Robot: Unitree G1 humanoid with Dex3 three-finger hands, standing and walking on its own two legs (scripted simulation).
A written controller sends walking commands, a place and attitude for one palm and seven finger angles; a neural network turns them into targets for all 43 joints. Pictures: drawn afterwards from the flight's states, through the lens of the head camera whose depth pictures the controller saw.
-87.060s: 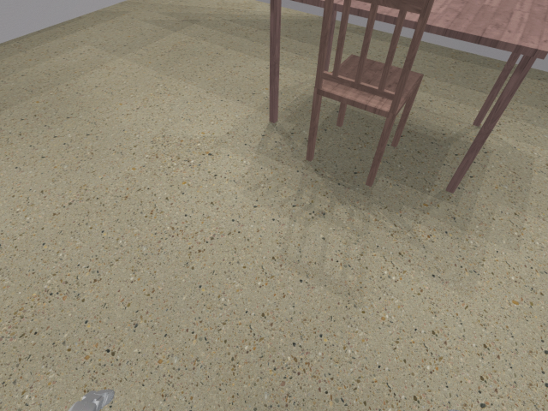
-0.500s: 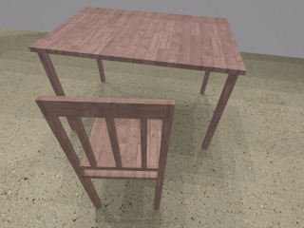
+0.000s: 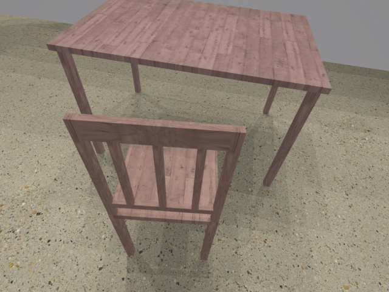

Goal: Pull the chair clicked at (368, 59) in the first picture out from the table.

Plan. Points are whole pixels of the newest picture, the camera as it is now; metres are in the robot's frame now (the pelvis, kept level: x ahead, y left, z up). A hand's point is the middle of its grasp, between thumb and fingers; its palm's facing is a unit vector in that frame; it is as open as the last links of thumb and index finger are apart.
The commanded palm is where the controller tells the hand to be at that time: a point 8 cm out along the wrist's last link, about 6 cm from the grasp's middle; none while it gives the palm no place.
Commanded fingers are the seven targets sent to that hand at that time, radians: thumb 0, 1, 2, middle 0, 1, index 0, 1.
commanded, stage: look again from close up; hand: left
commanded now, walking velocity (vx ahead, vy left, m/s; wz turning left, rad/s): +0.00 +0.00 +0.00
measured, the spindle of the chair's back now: (160, 178) +0.42 +0.12 -0.09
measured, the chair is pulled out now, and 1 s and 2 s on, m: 0.34 0.34 0.34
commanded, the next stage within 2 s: raise the hand toward the chair's back in 0.20 s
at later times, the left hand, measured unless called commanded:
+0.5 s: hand (112, 247) +0.20 +0.18 -0.01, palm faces +0.24 -0.96 -0.15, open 7.7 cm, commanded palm +0.11 +0.21 -0.07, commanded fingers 0.00 0.64 0.79 -0.17 -0.26 -0.17 -0.26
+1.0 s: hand (137, 262) +0.19 +0.13 -0.05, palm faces -0.07 -0.99 -0.11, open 11.7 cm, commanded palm +0.15 +0.21 -0.06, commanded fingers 0.00 0.06 0.54 -0.12 -0.17 -0.12 -0.17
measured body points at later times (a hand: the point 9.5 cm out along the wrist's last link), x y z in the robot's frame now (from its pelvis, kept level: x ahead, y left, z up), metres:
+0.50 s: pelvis -0.01 -0.01 -0.02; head -0.01 -0.03 +0.43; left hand +0.19 +0.23 +0.00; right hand +0.10 -0.26 -0.13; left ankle +0.03 +0.07 -0.74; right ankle +0.00 -0.14 -0.74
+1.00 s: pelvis -0.02 -0.07 -0.11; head +0.06 -0.07 +0.33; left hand +0.19 +0.19 -0.04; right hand +0.22 -0.28 -0.20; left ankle +0.03 +0.07 -0.74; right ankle +0.00 -0.14 -0.74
